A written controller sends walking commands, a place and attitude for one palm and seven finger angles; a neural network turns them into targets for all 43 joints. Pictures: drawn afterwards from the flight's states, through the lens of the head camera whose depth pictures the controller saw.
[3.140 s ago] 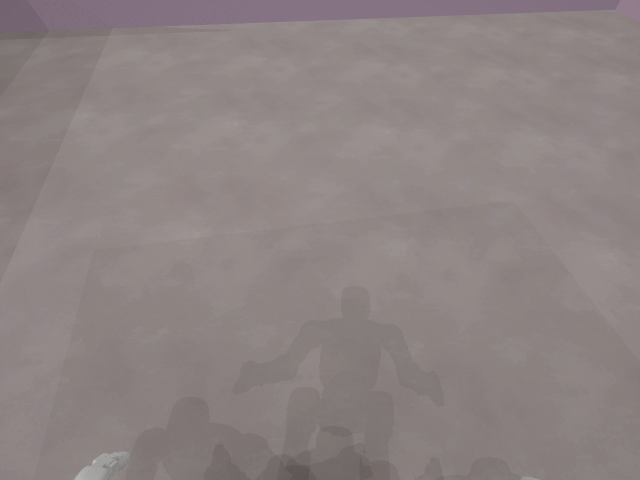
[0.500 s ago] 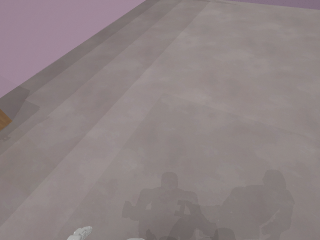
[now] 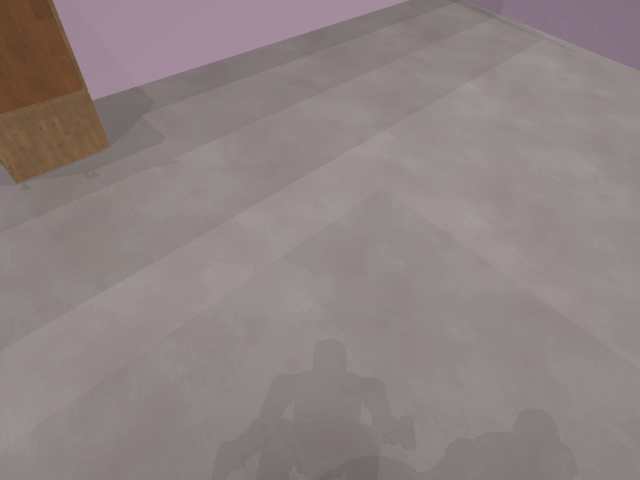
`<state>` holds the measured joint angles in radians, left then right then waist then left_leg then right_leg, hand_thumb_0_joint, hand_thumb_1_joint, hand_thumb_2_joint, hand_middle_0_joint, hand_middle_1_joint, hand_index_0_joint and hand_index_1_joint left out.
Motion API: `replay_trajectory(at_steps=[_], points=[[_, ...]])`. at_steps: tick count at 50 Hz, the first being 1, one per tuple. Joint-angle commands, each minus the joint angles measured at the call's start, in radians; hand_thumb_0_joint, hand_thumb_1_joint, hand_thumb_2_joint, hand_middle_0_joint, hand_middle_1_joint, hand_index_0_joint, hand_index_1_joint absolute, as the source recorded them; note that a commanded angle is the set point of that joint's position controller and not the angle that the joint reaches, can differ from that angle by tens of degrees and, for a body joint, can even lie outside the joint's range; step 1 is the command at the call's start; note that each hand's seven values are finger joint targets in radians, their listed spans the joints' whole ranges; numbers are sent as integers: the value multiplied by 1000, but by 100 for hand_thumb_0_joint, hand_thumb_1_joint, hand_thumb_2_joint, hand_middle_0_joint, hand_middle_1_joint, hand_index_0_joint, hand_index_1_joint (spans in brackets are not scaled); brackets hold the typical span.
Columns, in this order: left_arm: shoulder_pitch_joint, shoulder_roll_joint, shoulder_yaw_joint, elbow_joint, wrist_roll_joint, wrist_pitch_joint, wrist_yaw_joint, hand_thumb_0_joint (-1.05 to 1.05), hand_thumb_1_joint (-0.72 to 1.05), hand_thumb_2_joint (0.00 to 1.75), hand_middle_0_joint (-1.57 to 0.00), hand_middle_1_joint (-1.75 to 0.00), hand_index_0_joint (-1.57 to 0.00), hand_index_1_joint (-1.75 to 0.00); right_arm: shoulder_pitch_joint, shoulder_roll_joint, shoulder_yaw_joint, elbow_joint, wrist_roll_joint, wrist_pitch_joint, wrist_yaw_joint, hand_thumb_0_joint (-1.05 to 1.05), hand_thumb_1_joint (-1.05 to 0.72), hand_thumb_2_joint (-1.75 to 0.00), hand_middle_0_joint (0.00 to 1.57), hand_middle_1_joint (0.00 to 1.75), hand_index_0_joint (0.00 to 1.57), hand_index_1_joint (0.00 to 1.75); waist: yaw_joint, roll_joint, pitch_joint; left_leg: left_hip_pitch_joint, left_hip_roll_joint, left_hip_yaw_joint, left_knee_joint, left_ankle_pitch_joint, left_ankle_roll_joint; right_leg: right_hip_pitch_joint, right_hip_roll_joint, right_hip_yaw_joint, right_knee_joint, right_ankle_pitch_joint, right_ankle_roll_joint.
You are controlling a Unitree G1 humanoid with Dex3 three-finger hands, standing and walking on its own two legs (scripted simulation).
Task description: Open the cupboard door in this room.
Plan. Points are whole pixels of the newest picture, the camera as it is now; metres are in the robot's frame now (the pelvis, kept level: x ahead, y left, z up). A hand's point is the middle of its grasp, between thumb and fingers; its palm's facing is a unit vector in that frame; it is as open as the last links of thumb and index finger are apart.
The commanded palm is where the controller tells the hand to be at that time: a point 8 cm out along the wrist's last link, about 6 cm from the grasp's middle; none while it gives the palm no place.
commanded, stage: turn or walk to find it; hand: left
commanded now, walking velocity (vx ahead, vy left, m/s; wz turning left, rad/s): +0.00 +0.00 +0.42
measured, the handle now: out of the picture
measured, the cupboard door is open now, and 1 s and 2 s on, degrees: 0 0 0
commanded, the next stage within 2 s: stand and wait in 0.68 s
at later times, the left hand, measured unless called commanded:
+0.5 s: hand out of the picture +0.05 +0.20 -0.14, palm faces +0.19 -0.95 -0.26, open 7.4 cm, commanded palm none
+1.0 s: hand out of the picture -0.15 +0.16 -0.17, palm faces +0.43 -0.88 -0.22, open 7.4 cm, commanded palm none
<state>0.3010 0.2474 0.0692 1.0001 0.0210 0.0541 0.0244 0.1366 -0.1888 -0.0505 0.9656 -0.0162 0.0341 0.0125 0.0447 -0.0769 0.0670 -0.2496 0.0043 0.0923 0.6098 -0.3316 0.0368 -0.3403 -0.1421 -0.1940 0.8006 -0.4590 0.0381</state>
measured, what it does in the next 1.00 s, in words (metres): steps on the spot, turning left: right foot, then left foot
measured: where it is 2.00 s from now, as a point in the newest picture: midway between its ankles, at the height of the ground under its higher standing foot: outside the picture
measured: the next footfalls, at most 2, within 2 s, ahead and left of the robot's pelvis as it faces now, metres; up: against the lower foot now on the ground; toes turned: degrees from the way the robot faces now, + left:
right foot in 0.52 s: +0.01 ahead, -0.13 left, +0.00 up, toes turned +9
left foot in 0.98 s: -0.11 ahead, +0.10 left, +0.00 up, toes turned +30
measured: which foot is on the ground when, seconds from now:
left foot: down 0.00-0.52, up 0.54-0.96, down 0.98-1.00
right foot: up 0.00-0.50, down 0.52-1.00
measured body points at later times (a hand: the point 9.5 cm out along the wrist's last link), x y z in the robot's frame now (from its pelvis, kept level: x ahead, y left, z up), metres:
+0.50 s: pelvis -0.03 -0.02 +0.01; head -0.01 -0.03 +0.46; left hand +0.04 +0.25 -0.12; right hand +0.02 -0.26 -0.15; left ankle -0.01 +0.09 -0.73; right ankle -0.03 -0.13 -0.72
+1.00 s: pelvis -0.07 -0.02 +0.00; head -0.06 +0.00 +0.45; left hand -0.17 +0.20 -0.16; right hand +0.10 -0.22 -0.14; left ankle -0.13 +0.09 -0.73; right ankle -0.03 -0.13 -0.73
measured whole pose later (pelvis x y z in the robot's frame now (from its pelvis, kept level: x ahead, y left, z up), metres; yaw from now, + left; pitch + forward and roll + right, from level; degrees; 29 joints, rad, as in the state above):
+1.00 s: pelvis -0.07 -0.02 +0.00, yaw +21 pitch -1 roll +0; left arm 0.31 0.20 0.04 1.04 0.02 0.02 0.03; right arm 0.16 -0.20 -0.05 1.03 -0.01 0.03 -0.01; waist 0.05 -0.03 0.05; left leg -0.19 0.03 0.05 0.53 -0.31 0.00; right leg -0.24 -0.10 -0.18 0.58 -0.31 0.01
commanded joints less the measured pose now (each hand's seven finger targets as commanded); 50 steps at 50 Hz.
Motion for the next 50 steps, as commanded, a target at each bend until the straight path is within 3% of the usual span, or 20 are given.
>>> replay_trajectory(at_steps=[1,3,6,18,22,24,25,26,27,28,31,33,36,41,43,45,47,48,49,50], points=[[-91,81,18,-99,3,-5,-2,0,90,90,-20,-30,-20,-30,51,-212,-38,-44,-6,-15,-36,0,-90,-90,20,30,20,30,-64,281,-8,50,294,-330,-337,350,119,-214,9,168,316,-13,24],[-48,78,20,-74,4,-13,-13,0,90,90,-20,-30,-20,-30,24,-193,-28,-59,-1,-25,-37,0,-90,-90,20,30,20,30,-40,224,-22,70,238,-268,-329,393,94,-209,18,167,336,79,34],[-32,76,20,-64,1,-13,-9,0,90,90,-20,-30,-20,-30,58,-194,-33,-55,4,-32,-38,0,-90,-90,20,30,20,30,-44,189,-64,141,212,-256,-319,482,90,-207,30,170,331,120,54],[-162,47,11,-138,-8,-17,1,0,90,90,-20,-30,-20,-30,133,-198,-51,-51,-11,-19,-33,0,-90,-90,20,30,20,30,-86,209,-78,111,226,-445,-303,398,153,-98,77,187,47,9,43],[-102,38,9,-135,-15,-23,6,0,90,90,-20,-30,-20,-30,107,-203,-56,-60,-13,-11,-27,0,-90,-90,20,30,20,30,-56,215,-100,18,187,-470,-281,358,131,58,119,174,-143,67,19],[-45,52,13,-123,-17,-35,10,0,90,90,-20,-30,-20,-30,93,-189,-55,-63,-5,-10,-23,0,-90,-90,20,30,20,30,-22,186,-133,-72,140,-447,-218,302,82,229,110,172,-369,214,11],[-19,92,21,-120,-10,-43,14,0,90,90,-20,-30,-20,-30,100,-155,-53,-67,2,-10,-17,0,-90,-90,20,30,20,30,-13,90,-148,-172,80,-386,-144,180,27,346,27,238,-474,236,-13],[-7,181,37,-125,5,-51,22,0,90,90,-20,-30,-20,-30,118,-94,-43,-86,9,-11,-13,0,-90,-90,20,30,20,30,-8,-172,-146,-356,-54,-218,67,-67,-45,436,-219,496,-551,211,-100],[-39,206,34,-148,1,-46,21,0,90,90,-20,-30,-20,-30,96,-129,-57,-97,-5,-4,-17,0,-90,-90,20,30,20,30,-2,-205,-104,-345,-74,-163,287,-227,-62,264,-348,554,-572,265,-186],[-98,165,30,-164,-3,-43,25,0,90,90,-20,-30,-20,-30,94,-150,-65,-86,-10,11,-13,0,-90,-90,20,30,20,30,-27,-101,-66,-311,-39,-195,429,-182,-61,152,-317,478,-586,210,-205],[-187,92,5,-174,-8,-56,15,0,90,90,-20,-30,-20,-30,158,-120,-63,-21,-13,31,2,0,-90,-90,20,30,20,30,-90,-42,32,-305,-7,-158,603,-16,-81,61,-150,278,-562,245,-131],[-157,80,3,-161,-7,-64,14,0,90,90,-20,-30,-20,-30,181,-111,-60,-10,-9,31,4,0,-90,-90,20,30,20,30,-89,-62,21,-321,2,-141,623,28,-96,102,-132,215,-547,305,-118],[-85,81,4,-135,-3,-69,17,0,90,90,-20,-30,-20,-30,140,-109,-52,-12,-12,27,-1,0,-90,-90,20,30,20,30,-52,-72,-11,-322,24,-135,560,13,-111,181,-152,232,-530,351,-148],[20,109,9,-74,10,-70,14,0,90,90,-20,-30,-20,-30,51,-75,-27,-19,-2,15,-11,0,-90,-90,20,30,20,30,-3,-81,-50,-224,29,-81,273,-109,-110,267,-175,224,-456,644,-187],[40,116,9,-46,13,-68,13,0,90,90,-20,-30,-20,-30,29,-61,-16,-17,5,6,-14,0,-90,-90,20,30,20,30,9,-109,-62,-153,22,-49,148,-129,-100,272,-175,226,-428,726,-193],[32,120,7,-30,11,-66,14,0,90,90,-20,-30,-20,-30,63,-56,-8,-3,8,-4,-19,0,-90,-90,20,30,20,30,-10,-126,-89,-61,12,-30,5,-72,-89,258,-157,217,-391,752,-178],[-2,107,-1,-14,-3,-61,14,0,90,90,-20,-30,-20,-30,129,-67,-5,36,9,-17,-23,0,-90,-90,20,30,20,30,-54,-91,-106,125,17,-23,-210,152,-77,167,-109,177,-336,635,-114],[1,73,-8,-14,-11,-56,12,0,90,90,-20,-30,-20,-30,153,-107,-8,47,7,-29,-25,0,-90,-90,20,30,20,30,-59,29,-130,225,82,-81,-258,282,-59,101,-54,144,-261,512,-71],[36,21,-21,-22,-15,-51,9,0,90,90,-20,-30,-20,-30,152,-171,-18,44,0,-39,-30,0,-90,-90,20,30,20,30,-49,224,-154,275,243,-251,-247,493,5,1,14,97,-189,276,-21],[22,-1,-33,-16,-12,-46,12,0,90,90,-20,-30,-20,-30,126,-192,-18,40,-1,-34,-34,0,-90,-90,20,30,20,30,-48,291,-111,206,333,-298,-280,584,84,-17,43,91,-117,-16,-2]])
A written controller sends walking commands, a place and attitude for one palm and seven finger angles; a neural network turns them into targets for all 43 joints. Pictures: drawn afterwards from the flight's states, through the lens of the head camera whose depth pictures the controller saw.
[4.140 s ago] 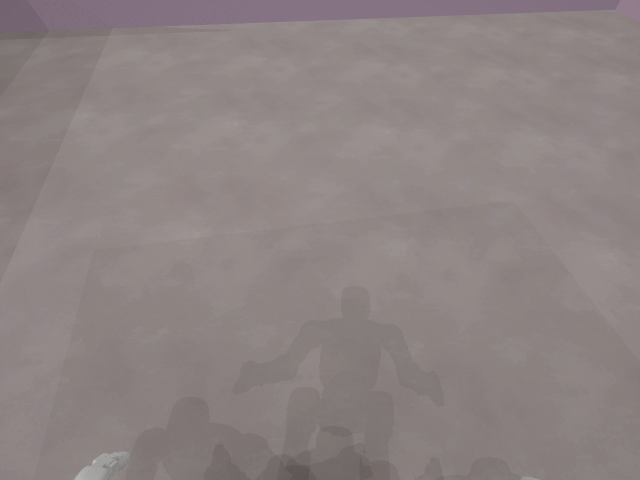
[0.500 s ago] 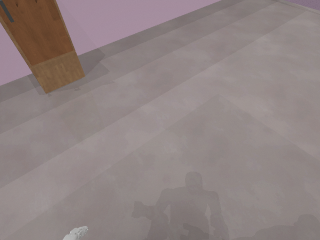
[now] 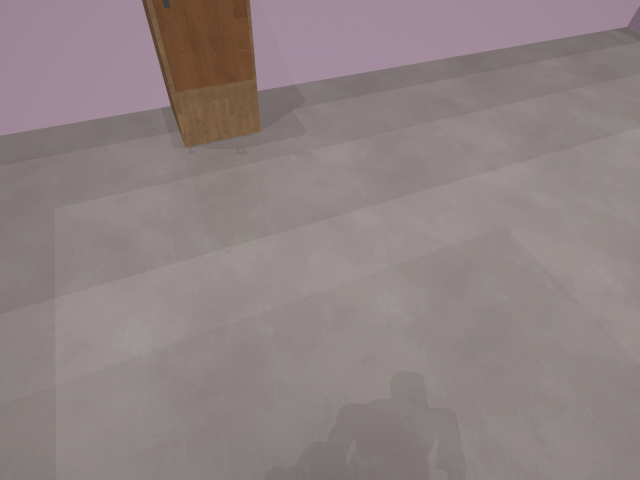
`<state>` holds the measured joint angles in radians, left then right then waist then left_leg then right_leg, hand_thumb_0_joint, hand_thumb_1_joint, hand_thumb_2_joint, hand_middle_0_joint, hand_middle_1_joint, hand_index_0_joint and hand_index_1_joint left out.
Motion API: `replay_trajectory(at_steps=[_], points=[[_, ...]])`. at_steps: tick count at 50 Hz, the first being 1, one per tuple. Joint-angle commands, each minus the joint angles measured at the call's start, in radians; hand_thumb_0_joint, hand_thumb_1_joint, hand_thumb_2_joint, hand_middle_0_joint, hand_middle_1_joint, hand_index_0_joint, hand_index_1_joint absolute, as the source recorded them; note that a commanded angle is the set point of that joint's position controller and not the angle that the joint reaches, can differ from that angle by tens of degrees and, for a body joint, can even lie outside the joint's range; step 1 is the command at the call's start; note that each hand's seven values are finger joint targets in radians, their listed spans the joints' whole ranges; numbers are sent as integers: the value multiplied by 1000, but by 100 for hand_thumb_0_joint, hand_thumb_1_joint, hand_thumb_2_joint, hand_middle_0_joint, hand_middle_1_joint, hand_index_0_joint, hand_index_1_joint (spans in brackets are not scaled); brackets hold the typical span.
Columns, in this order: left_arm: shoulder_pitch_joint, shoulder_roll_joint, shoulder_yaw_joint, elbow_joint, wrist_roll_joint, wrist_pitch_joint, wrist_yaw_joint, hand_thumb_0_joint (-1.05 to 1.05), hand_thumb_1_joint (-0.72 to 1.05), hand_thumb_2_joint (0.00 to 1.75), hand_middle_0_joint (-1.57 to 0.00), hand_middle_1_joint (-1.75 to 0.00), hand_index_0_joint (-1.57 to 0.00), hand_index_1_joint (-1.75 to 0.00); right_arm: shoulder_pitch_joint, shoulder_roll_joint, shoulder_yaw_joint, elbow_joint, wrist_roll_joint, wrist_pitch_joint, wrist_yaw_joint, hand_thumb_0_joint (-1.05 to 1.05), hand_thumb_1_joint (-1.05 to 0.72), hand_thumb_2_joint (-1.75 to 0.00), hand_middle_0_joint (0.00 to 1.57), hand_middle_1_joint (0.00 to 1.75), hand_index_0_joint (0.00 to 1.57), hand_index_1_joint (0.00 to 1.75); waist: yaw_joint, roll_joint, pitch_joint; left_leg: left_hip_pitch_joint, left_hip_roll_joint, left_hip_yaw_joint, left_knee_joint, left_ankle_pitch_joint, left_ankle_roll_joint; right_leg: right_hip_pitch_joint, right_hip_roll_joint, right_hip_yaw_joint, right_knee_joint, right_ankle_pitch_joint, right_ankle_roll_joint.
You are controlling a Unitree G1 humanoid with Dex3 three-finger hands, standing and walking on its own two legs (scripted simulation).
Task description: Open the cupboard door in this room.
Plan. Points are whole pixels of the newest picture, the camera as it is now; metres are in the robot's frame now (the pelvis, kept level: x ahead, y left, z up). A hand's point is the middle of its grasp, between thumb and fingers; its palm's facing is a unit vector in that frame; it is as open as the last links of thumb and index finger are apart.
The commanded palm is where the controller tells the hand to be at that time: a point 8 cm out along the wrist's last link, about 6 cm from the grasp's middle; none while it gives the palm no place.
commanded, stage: stand and wait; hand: left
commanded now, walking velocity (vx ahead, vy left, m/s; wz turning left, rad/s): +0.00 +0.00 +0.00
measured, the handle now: out of the picture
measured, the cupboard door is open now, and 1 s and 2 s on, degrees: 0 0 0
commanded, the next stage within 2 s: turn or walk to find it in 0.18 s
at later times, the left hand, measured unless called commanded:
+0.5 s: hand out of the picture -0.02 +0.20 -0.18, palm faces +0.14 -0.98 -0.17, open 7.4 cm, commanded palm none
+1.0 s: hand out of the picture -0.01 +0.21 -0.14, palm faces +0.23 -0.94 -0.26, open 7.4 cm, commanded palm none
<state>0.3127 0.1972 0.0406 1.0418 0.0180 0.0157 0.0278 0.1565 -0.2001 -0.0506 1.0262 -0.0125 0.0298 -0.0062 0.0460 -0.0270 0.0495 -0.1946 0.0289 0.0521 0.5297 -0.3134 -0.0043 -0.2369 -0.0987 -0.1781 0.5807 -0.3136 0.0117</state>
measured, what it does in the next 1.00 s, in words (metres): steps on the spot: right foot, then right foot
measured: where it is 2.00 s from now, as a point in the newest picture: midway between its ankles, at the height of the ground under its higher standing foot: outside the picture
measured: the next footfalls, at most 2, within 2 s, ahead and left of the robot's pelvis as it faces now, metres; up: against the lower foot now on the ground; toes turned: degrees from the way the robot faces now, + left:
right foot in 0.26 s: +0.02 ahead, -0.13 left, +0.00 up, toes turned -6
right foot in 1.00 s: -0.04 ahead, -0.11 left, +0.00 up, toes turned +13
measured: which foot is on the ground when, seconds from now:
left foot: down 0.00-1.00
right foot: down 0.00-0.00, up 0.02-0.24, down 0.26-0.52, up 0.54-0.98, down 1.00-1.00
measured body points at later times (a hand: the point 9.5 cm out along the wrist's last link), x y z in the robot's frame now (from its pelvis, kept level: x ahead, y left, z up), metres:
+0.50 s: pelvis -0.04 +0.03 -0.01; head -0.03 +0.04 +0.44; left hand -0.03 +0.26 -0.17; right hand +0.01 -0.23 -0.15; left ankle -0.04 +0.12 -0.73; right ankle -0.02 -0.12 -0.73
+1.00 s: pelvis -0.08 +0.00 +0.00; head -0.06 -0.02 +0.45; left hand -0.02 +0.26 -0.12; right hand -0.02 -0.22 -0.16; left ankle -0.04 +0.12 -0.73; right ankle -0.08 -0.11 -0.73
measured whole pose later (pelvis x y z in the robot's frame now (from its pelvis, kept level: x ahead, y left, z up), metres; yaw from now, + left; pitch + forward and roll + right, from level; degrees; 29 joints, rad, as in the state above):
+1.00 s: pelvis -0.08 +0.00 +0.00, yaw +13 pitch +0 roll +1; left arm 0.13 0.18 0.05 0.95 0.01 0.03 0.02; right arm 0.26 -0.18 -0.07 1.02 -0.02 0.04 0.00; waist -0.04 0.03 0.03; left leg -0.33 -0.07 -0.03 0.45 -0.12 0.03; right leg -0.22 -0.03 -0.03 0.54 -0.34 0.03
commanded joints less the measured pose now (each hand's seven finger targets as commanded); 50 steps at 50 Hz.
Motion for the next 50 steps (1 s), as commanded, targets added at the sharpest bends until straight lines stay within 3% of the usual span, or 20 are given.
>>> replay_trajectory(at_steps=[1,3,6,11,14,15,16,18,22,24,25,26,27,29,33,41,47,48,49,50], points=[[-18,49,-8,-42,-5,2,11,0,90,90,-20,-30,-20,-30,76,-159,-9,-10,-10,-30,-25,0,-90,-90,20,30,20,30,-55,239,-41,92,294,-238,-237,554,153,-116,3,109,183,-218,30],[-18,63,-6,-13,-5,13,5,0,90,90,-20,-30,-20,-30,32,-127,7,-10,-5,-35,-38,0,-90,-90,20,30,20,30,-39,273,6,31,252,-187,-238,584,151,-102,-9,149,235,-193,27],[12,36,-16,22,-4,11,-3,0,90,90,-20,-30,-20,-30,9,-122,7,-6,-5,-34,-38,0,-90,-90,20,30,20,30,-31,193,11,57,212,-130,-216,578,142,-79,-2,130,141,-129,32],[63,40,-15,56,-1,-4,0,0,90,90,-20,-30,-20,-30,19,-107,-1,7,5,-33,-32,0,-90,-90,20,30,20,30,-17,108,-6,-2,151,-128,-167,349,88,59,6,113,-137,103,43],[41,109,-2,41,4,-14,7,0,90,90,-20,-30,-20,-30,17,-64,2,-10,11,-25,-16,0,-90,-90,20,30,20,30,-32,-19,5,-68,50,-76,-99,139,29,58,-104,211,-198,202,-2],[21,128,3,34,3,-12,5,0,90,90,-20,-30,-20,-30,18,-63,1,-15,9,-18,-11,0,-90,-90,20,30,20,30,-38,-51,12,-73,24,-63,-79,74,18,14,-128,223,-210,125,-19],[7,141,13,22,5,-12,5,0,90,90,-20,-30,-20,-30,18,-57,-7,-21,4,-8,-10,0,-90,-90,20,30,20,30,-37,-168,22,-70,2,-33,-17,39,7,-28,-151,256,-252,43,-42],[-16,155,22,-3,6,-6,7,0,90,90,-20,-30,-20,-30,29,-68,-13,-29,-1,1,-4,0,-90,-90,20,30,20,30,-37,-222,32,-79,-13,-10,86,-5,3,-70,-205,280,-304,-30,-86],[-57,172,49,-59,15,-4,11,0,90,90,-20,-30,-20,-30,35,-61,-22,-49,-3,6,7,0,-90,-90,20,30,20,30,-33,-160,27,-145,10,0,226,-110,-5,-62,-248,235,-276,60,-129],[-85,171,55,-78,12,-2,11,0,90,90,-20,-30,-20,-30,85,-56,-20,-46,-1,-2,10,0,-90,-90,20,30,20,30,-57,-80,-13,-78,23,-3,58,-23,-9,-51,-232,157,-144,149,-93],[-82,147,50,-82,4,3,8,0,90,90,-20,-30,-20,-30,128,-67,-19,-36,-4,-13,9,0,-90,-90,20,30,20,30,-69,20,-38,-13,53,-74,-76,88,8,-95,-172,97,-26,110,-44],[-65,86,40,-97,-8,10,2,0,90,90,-20,-30,-20,-30,158,-135,-28,-38,-12,-26,3,0,-90,-90,20,30,20,30,-71,271,-36,18,204,-336,-209,192,72,-213,-35,30,161,-42,28],[-101,64,29,-111,-5,12,4,0,90,90,-20,-30,-20,-30,171,-176,-36,-31,-16,-29,-8,0,-90,-90,20,30,20,30,-79,361,-30,6,304,-446,-303,254,138,-247,16,70,317,-237,41],[-109,80,30,-81,2,26,7,0,90,90,-20,-30,-20,-30,134,-134,-21,-28,-12,-34,-27,0,-90,-90,20,30,20,30,-59,292,-14,-73,262,-389,-323,165,132,-216,-7,179,430,-185,24],[-118,74,26,-66,0,15,-7,0,90,90,-20,-30,-20,-30,130,-137,-18,-34,-10,-38,-32,0,-90,-90,20,30,20,30,-52,115,-41,25,216,-300,-258,359,160,-244,10,161,454,-109,38],[-183,62,24,-119,-9,19,-1,0,90,90,-20,-30,-20,-30,184,-159,-38,-28,-14,-22,-24,0,-90,-90,20,30,20,30,-92,150,-89,104,214,-370,-241,375,186,-206,42,164,267,-161,50],[-84,71,29,-112,-15,13,6,0,90,90,-20,-30,-20,-30,115,-165,-53,-61,-15,-8,-7,0,-90,-90,20,30,20,30,-49,167,-99,-46,155,-379,-226,248,140,12,77,137,-18,-41,28],[-50,81,32,-104,-14,9,8,0,90,90,-20,-30,-20,-30,93,-162,-55,-71,-10,-5,-3,0,-90,-90,20,30,20,30,-29,139,-96,-116,124,-355,-202,182,109,102,69,130,-136,37,25],[-14,113,40,-102,-7,2,12,0,90,90,-20,-30,-20,-30,86,-130,-55,-84,-5,-2,2,0,-90,-90,20,30,20,30,-16,56,-94,-218,66,-299,-126,82,59,205,2,182,-252,61,6],[-12,195,58,-113,10,-4,20,0,90,90,-20,-30,-20,-30,89,-68,-47,-108,2,2,7,0,-90,-90,20,30,20,30,-12,-189,-59,-422,-59,-170,81,-96,-5,262,-222,440,-352,-96,-76]])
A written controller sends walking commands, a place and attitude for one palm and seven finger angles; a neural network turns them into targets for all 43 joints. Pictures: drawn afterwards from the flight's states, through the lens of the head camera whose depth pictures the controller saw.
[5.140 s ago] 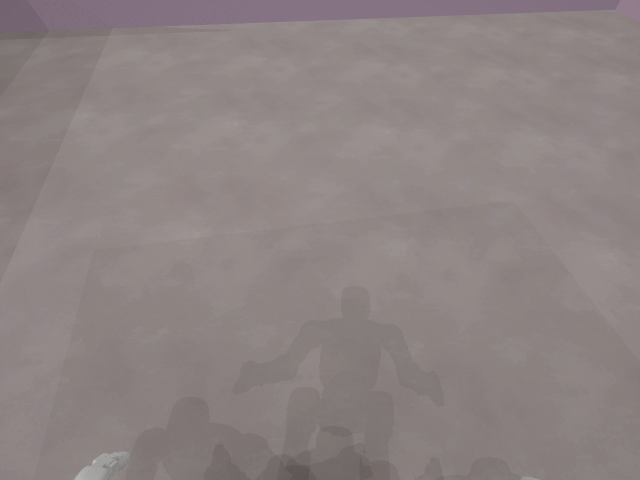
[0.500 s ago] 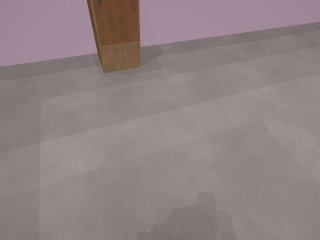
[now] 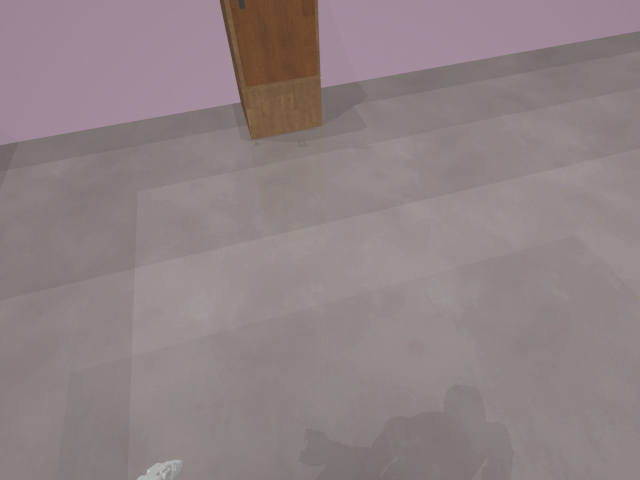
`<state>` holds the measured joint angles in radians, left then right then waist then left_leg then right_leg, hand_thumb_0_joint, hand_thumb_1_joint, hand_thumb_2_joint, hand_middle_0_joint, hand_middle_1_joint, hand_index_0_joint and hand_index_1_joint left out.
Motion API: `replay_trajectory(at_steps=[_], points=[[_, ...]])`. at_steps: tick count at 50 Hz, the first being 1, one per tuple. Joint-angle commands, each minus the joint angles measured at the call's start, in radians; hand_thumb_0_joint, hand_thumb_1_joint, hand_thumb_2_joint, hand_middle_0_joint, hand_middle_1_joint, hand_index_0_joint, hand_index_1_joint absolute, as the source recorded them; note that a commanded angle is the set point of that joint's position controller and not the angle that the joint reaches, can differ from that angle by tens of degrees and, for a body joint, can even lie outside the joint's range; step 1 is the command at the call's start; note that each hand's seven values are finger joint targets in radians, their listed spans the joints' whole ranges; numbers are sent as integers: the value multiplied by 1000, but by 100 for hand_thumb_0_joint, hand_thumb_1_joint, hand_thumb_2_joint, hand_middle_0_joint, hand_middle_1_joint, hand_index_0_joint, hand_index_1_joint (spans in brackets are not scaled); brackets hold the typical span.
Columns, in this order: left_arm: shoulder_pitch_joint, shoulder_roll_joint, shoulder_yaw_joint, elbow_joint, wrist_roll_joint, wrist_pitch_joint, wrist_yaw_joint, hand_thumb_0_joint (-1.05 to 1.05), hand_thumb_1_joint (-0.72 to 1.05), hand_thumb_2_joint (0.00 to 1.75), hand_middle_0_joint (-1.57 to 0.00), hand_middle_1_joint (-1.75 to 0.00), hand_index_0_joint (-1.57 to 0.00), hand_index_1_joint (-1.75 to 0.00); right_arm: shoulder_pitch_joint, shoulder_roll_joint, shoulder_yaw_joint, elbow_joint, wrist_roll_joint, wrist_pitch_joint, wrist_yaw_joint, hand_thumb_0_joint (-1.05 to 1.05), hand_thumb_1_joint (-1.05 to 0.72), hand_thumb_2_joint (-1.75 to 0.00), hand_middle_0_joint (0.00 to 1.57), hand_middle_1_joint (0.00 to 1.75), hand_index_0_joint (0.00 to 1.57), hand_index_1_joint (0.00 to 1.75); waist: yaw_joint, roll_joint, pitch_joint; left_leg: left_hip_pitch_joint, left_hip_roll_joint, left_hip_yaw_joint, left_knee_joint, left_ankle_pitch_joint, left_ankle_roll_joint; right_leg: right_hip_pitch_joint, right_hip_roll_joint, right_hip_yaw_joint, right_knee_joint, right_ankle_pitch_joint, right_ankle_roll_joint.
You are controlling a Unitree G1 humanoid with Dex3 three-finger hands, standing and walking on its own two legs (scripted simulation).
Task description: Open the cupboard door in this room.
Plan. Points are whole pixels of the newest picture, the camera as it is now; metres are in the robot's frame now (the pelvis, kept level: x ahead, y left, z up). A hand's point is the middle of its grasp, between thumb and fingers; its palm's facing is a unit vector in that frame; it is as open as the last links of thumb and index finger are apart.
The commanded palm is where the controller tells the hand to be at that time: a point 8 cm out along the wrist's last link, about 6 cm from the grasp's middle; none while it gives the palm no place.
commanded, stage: turn or walk to find it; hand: left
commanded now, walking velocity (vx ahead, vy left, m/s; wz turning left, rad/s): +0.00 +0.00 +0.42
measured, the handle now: out of the picture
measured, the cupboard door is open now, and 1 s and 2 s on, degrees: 0 0 0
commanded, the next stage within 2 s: stand and wait in 0.08 s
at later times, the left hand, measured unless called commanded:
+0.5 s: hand out of the picture -0.09 +0.18 -0.18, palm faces +0.21 -0.96 -0.19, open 7.4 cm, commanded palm none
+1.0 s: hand out of the picture -0.07 +0.18 -0.17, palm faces +0.12 -0.98 -0.18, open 7.4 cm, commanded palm none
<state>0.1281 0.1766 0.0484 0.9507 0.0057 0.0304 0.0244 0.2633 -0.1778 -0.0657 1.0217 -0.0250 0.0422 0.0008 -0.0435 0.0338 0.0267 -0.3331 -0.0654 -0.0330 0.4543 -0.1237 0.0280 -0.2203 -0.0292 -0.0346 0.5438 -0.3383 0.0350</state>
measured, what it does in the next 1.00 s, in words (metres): steps on the spot: left foot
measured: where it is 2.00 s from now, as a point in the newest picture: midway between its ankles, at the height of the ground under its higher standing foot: outside the picture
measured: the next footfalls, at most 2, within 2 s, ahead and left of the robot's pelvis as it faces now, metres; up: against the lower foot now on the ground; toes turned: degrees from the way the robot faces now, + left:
left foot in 0.42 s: -0.04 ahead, +0.13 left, +0.00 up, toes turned +10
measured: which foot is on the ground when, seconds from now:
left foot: down 0.00-0.00, up 0.02-0.40, down 0.42-1.00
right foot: down 0.00-1.00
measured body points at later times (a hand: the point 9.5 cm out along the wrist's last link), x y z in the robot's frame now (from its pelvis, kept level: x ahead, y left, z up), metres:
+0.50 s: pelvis -0.03 +0.01 +0.00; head -0.02 +0.03 +0.45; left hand -0.10 +0.23 -0.17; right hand +0.08 -0.21 -0.14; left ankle -0.08 +0.13 -0.73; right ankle -0.02 -0.11 -0.73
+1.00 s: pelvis -0.06 +0.01 +0.01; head -0.06 +0.01 +0.46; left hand -0.07 +0.23 -0.15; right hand -0.05 -0.22 -0.15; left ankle -0.08 +0.13 -0.73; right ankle -0.02 -0.11 -0.73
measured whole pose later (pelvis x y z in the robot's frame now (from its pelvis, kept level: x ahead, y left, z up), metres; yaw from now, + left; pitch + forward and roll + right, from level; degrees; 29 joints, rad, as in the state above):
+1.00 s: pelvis -0.06 +0.01 +0.01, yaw +5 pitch -2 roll +0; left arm 0.26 0.15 0.00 1.15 0.01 0.00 0.02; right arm 0.29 -0.17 -0.01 1.17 -0.01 0.00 -0.03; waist 0.01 -0.01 0.03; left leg -0.12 0.03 0.08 0.39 -0.23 0.00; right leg -0.18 -0.06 -0.08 0.41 -0.19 0.02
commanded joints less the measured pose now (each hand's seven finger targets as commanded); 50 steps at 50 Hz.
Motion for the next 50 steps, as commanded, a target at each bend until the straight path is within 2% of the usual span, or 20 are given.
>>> replay_trajectory(at_steps=[1,2,3,5,7,15,18,19,20,21,22,23,24,26,29,31,32,34,41,50], points=[[127,259,51,-55,20,-14,23,0,90,90,-20,-30,-20,-30,-52,-115,-40,-123,4,-4,-2,0,-90,-90,20,30,20,30,88,-332,15,-291,-2,-20,407,-399,-58,76,-443,401,-376,-77,-185],[61,220,44,-80,14,-16,26,0,90,90,-20,-30,-20,-30,-54,-151,-51,-109,-5,10,5,0,-90,-90,20,30,20,30,58,-220,49,-236,40,-64,572,-358,-48,-72,-415,322,-389,-113,-191],[10,196,47,-91,13,-21,29,0,90,90,-20,-30,-20,-30,-29,-139,-53,-100,-6,23,8,0,-90,-90,20,30,20,30,22,-253,73,-226,47,-64,651,-331,-51,-130,-365,291,-394,-123,-166],[-30,151,25,-95,12,-34,18,0,90,90,-20,-30,-20,-30,20,-119,-48,-61,-5,27,14,0,-90,-90,20,30,20,30,-12,-173,102,-213,57,-34,762,-216,-67,-133,-262,128,-338,39,-126],[37,139,20,-73,12,-46,15,0,90,90,-20,-30,-20,-30,33,-106,-37,-52,-1,19,10,0,-90,-90,20,30,20,30,6,-172,59,-231,63,-20,748,-178,-81,-21,-233,74,-289,184,-125],[226,177,16,27,26,-49,9,0,90,90,-20,-30,-20,-30,-113,-84,2,-65,12,-1,-5,0,-90,-90,20,30,20,30,94,-199,-14,-77,94,58,318,-322,-90,134,-271,100,-191,567,-190],[216,182,12,61,22,-48,10,0,90,90,-20,-30,-20,-30,-79,-76,15,-37,20,-18,-13,0,-90,-90,20,30,20,30,74,-209,-57,71,81,88,78,-234,-78,136,-242,92,-131,637,-166],[192,177,10,65,14,-46,11,0,90,90,-20,-30,-20,-30,-29,-81,19,-14,20,-27,-16,0,-90,-90,20,30,20,30,45,-206,-76,163,86,87,-47,-107,-72,105,-219,65,-97,592,-132],[183,152,4,69,4,-43,11,0,90,90,-20,-30,-20,-30,-1,-104,18,6,19,-39,-18,0,-90,-90,20,30,20,30,37,-142,-90,262,120,59,-116,29,-58,53,-174,30,-51,505,-88],[210,110,-5,68,-1,-38,8,0,90,90,-20,-30,-20,-30,2,-154,11,9,14,-52,-24,0,-90,-90,20,30,20,30,44,5,-121,351,235,-48,-91,233,-18,-37,-116,-6,-5,346,-44],[225,74,-17,75,0,-34,8,0,90,90,-20,-30,-20,-30,-25,-190,9,6,12,-52,-29,0,-90,-90,20,30,20,30,59,113,-110,339,336,-119,-77,362,44,-75,-88,-40,1,132,-14],[198,70,-21,84,5,-29,8,0,90,90,-20,-30,-20,-30,-50,-192,10,4,11,-46,-32,0,-90,-90,20,30,20,30,55,112,-58,263,356,-96,-100,322,62,-59,-74,-41,19,-20,-9],[165,65,-24,98,5,-20,7,0,90,90,-20,-30,-20,-30,-69,-160,19,21,8,-50,-39,0,-90,-90,20,30,20,30,48,206,-5,220,326,-99,-149,327,70,-62,-73,-46,48,-43,4],[176,73,-27,119,6,-11,4,0,90,90,-20,-30,-20,-30,-88,-136,30,24,10,-49,-45,0,-90,-90,20,30,20,30,59,194,54,161,302,-65,-159,329,74,-46,-75,-24,68,-56,1],[241,65,-34,169,9,-17,0,0,90,90,-20,-30,-20,-30,-104,-127,29,27,16,-48,-47,0,-90,-90,20,30,20,30,80,88,44,155,252,-26,-105,241,42,21,-78,-21,-84,120,3],[245,78,-37,183,13,-27,2,0,90,90,-20,-30,-20,-30,-84,-103,28,32,21,-49,-42,0,-90,-90,20,30,20,30,65,4,31,164,196,7,-83,121,6,44,-102,16,-157,282,-6],[228,89,-38,180,12,-30,1,0,90,90,-20,-30,-20,-30,-71,-100,27,34,23,-48,-39,0,-90,-90,20,30,20,30,55,-25,29,160,191,6,-104,12,-3,37,-111,25,-169,244,-9],[201,84,-40,181,13,-35,1,0,90,90,-20,-30,-20,-30,-59,-93,27,44,20,-44,-36,0,-90,-90,20,30,20,30,48,-111,54,168,183,13,-105,-26,-11,5,-113,34,-188,228,-17],[189,84,-38,178,8,-37,5,0,90,90,-20,-30,-20,-30,-17,-81,41,76,15,-53,-32,0,-90,-90,20,30,20,30,52,-37,67,146,179,15,-159,-79,-14,14,-102,38,-216,149,-22],[192,80,-36,182,2,-38,7,0,90,90,-20,-30,-20,-30,53,-69,49,107,15,-61,-34,0,-90,-90,20,30,20,30,60,-7,63,121,179,20,-171,-71,-16,52,-101,35,-213,169,-32]])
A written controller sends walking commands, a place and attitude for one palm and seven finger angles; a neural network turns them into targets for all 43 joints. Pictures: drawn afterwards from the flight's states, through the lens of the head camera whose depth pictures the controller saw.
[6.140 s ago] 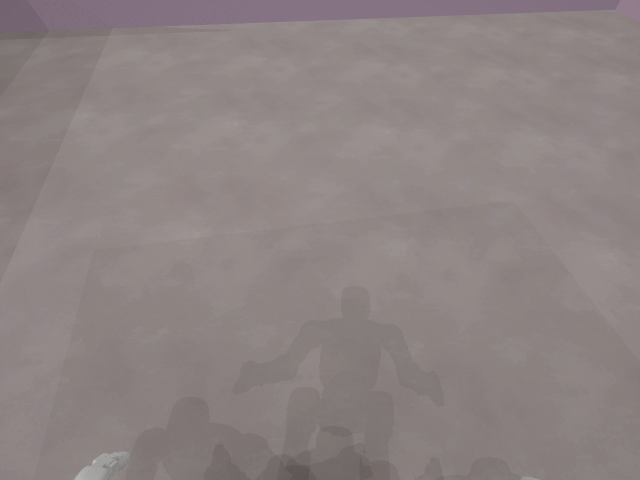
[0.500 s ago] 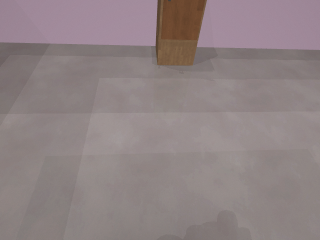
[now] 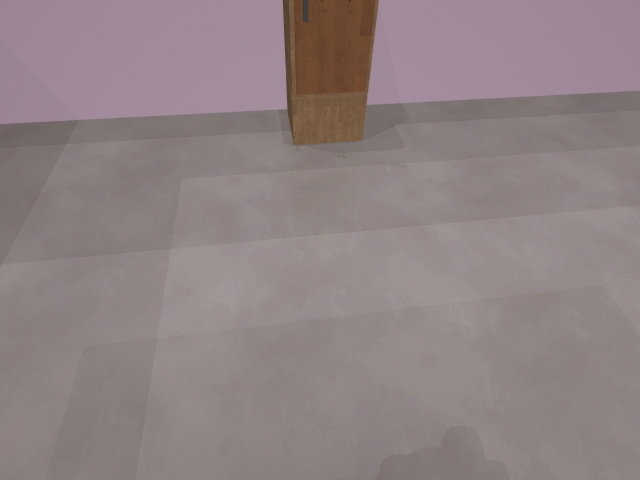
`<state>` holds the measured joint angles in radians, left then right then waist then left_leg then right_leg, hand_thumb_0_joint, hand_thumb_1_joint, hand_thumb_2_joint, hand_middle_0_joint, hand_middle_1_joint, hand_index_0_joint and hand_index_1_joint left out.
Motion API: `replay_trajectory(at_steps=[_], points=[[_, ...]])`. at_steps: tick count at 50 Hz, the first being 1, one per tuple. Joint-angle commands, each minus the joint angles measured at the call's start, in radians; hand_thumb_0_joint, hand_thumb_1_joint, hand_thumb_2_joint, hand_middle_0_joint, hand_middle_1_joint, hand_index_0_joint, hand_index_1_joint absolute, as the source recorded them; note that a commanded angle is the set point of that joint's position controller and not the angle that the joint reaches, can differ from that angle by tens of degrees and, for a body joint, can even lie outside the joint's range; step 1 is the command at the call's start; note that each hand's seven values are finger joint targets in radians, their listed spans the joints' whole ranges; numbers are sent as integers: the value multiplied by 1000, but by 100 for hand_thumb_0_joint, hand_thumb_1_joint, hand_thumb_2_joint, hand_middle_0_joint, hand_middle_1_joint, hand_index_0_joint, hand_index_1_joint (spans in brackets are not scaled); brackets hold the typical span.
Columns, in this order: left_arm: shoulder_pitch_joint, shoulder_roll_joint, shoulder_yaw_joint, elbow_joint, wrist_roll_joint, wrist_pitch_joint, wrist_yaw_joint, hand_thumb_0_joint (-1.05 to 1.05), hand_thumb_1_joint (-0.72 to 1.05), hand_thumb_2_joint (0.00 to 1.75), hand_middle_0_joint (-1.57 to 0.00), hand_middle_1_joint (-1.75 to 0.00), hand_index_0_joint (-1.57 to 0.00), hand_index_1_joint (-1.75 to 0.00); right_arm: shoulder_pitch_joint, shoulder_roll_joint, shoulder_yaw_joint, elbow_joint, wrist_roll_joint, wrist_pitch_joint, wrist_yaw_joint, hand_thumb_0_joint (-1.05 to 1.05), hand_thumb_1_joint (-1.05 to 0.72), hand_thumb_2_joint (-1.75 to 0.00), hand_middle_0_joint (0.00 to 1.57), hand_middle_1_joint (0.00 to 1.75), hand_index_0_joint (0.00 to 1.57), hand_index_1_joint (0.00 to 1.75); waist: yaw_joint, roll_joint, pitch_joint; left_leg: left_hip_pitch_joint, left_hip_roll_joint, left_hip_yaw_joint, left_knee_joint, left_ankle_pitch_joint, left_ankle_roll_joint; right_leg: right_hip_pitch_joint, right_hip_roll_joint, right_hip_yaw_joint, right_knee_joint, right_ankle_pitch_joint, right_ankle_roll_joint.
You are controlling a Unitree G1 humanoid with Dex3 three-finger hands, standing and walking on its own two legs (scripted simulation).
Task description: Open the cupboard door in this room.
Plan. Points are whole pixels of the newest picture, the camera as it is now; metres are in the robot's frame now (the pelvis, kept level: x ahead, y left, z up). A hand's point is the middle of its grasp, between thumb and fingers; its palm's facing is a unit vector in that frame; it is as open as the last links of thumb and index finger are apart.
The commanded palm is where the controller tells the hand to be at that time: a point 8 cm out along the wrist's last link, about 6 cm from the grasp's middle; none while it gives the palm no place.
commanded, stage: stand and wait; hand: left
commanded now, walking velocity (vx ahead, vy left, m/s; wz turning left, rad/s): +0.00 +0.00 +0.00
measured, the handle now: (305, 2) +1.91 +0.18 -0.04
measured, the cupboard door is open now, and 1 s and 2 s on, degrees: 0 0 0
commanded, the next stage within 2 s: turn or walk to find it in 0.18 s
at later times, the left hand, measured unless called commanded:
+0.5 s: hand out of the picture -0.02 +0.15 -0.18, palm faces +0.08 -0.98 -0.18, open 7.4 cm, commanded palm none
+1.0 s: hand out of the picture -0.01 +0.17 -0.18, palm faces +0.10 -0.98 -0.18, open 7.4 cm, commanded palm none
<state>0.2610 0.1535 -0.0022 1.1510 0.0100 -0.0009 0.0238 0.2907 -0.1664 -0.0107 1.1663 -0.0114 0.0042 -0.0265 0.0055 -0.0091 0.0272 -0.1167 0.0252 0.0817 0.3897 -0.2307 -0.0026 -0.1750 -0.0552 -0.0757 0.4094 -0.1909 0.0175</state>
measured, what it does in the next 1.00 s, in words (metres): stands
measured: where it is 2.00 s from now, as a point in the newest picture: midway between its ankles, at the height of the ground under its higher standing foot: outside the picture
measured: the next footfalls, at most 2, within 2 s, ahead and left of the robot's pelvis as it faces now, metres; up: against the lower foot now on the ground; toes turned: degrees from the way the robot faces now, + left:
right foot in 1.68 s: +0.04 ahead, -0.14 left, +0.00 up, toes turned +17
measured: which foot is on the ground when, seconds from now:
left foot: down 0.00-1.00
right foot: down 0.00-1.00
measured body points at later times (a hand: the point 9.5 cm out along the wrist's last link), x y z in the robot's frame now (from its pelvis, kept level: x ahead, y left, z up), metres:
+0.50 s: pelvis -0.01 -0.01 -0.01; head -0.01 -0.01 +0.44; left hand -0.03 +0.20 -0.17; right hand -0.02 -0.22 -0.17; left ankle -0.01 +0.12 -0.74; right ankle +0.02 -0.13 -0.74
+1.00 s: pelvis -0.01 -0.01 -0.01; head +0.00 +0.00 +0.44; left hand -0.02 +0.22 -0.17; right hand +0.00 -0.23 -0.17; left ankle -0.01 +0.12 -0.74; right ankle +0.02 -0.13 -0.74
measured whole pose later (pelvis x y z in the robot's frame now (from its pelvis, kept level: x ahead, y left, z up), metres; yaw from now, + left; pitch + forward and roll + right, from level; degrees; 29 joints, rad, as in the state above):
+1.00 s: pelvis -0.01 -0.01 -0.01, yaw +3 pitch -1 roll +0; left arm 0.26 0.15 0.02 1.12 0.01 0.00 0.03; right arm 0.28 -0.13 -0.02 1.13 -0.01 0.00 -0.02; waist 0.01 0.00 0.03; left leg -0.21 0.03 0.03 0.48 -0.25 -0.01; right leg -0.23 -0.06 -0.13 0.47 -0.22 0.01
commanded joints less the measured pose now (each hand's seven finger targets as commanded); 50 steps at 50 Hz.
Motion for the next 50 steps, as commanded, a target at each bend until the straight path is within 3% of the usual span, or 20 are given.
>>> replay_trajectory(at_steps=[1,9,14,20,25,28,33,37,40,44,50], points=[[62,100,14,-18,-3,-7,8,0,90,90,-20,-30,-20,-30,35,-76,-6,-34,2,-23,-7,0,-90,-90,20,30,20,30,11,25,59,-94,89,-94,-107,34,16,9,-76,75,-81,21,-16],[66,88,16,-17,-3,-7,12,0,90,90,-20,-30,-20,-30,92,-59,-9,-14,2,-20,-7,0,-90,-90,20,30,20,30,6,4,73,-111,87,-88,-102,-1,14,-9,-68,80,-79,-14,-19],[63,98,32,-38,-1,3,17,0,90,90,-20,-30,-20,-30,89,-57,-18,-32,-1,-5,-1,0,-90,-90,20,30,20,30,8,5,88,-183,82,-105,-60,-17,21,-34,-80,56,-32,-85,-14],[73,79,30,-45,5,-1,17,0,90,90,-20,-30,-20,-30,93,-36,-23,-43,-3,-5,-1,0,-90,-90,20,30,20,30,-1,-4,78,-165,74,-107,-39,-57,23,-89,-76,74,-49,-132,-19],[85,73,24,-40,5,-10,16,0,90,90,-20,-30,-20,-30,79,-39,-22,-47,0,-15,-3,0,-90,-90,20,30,20,30,-2,22,45,-125,83,-107,-38,8,23,-77,-75,76,-45,-53,-21],[87,78,23,-35,5,-14,15,0,90,90,-20,-30,-20,-30,73,-46,-21,-50,2,-16,-3,0,-90,-90,20,30,20,30,-4,3,56,-121,81,-103,-37,16,18,-75,-75,80,-57,-47,-22],[76,102,37,-48,5,-5,17,0,90,90,-20,-30,-20,-30,53,-56,-24,-67,-1,-3,2,0,-90,-90,20,30,20,30,0,-11,88,-179,67,-96,9,24,12,-76,-98,70,-46,-88,-23],[71,109,43,-62,6,-2,15,0,90,90,-20,-30,-20,-30,53,-43,-25,-82,-5,3,4,0,-90,-90,20,30,20,30,-4,-41,56,-155,44,-78,65,7,9,-116,-132,95,-83,-174,-42],[50,103,42,-70,5,-2,13,0,90,90,-20,-30,-20,-30,62,-50,-24,-78,-6,-3,4,0,-90,-90,20,30,20,30,-6,15,39,-157,68,-117,20,14,17,-101,-99,61,-46,-152,-30],[64,91,36,-59,5,-8,12,0,90,90,-20,-30,-20,-30,35,-72,-24,-79,-2,-17,0,0,-90,-90,20,30,20,30,10,71,21,-177,95,-155,-27,50,27,-28,-74,34,-10,-27,-16],[57,102,34,-52,3,-12,11,0,90,90,-20,-30,-20,-30,33,-79,-23,-74,0,-21,-1,0,-90,-90,20,30,20,30,9,32,29,-163,91,-141,-30,86,20,0,-82,30,-18,20,-18]])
